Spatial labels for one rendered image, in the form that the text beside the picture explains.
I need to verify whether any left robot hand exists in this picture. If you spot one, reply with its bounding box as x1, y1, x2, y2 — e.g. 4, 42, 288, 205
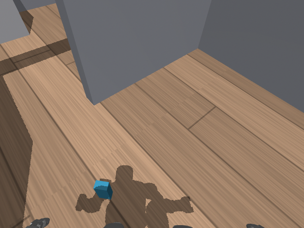
25, 218, 50, 228

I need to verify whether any carton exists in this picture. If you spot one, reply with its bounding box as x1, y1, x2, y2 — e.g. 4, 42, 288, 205
93, 180, 113, 200

